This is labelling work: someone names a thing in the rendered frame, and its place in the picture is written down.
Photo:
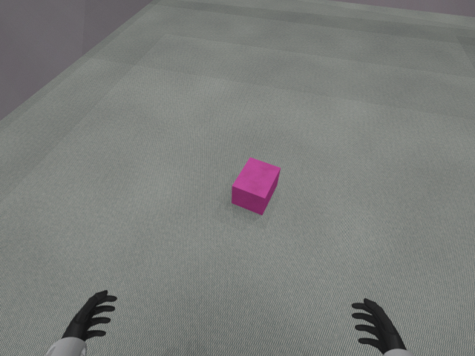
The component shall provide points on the carton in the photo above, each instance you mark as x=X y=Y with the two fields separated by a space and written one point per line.
x=255 y=185

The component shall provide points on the robot right hand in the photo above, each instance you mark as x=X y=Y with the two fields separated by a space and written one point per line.
x=384 y=330

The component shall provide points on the left robot forearm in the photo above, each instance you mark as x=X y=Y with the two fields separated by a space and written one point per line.
x=68 y=346

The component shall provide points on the robot left hand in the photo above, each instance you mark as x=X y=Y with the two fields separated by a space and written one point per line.
x=83 y=320

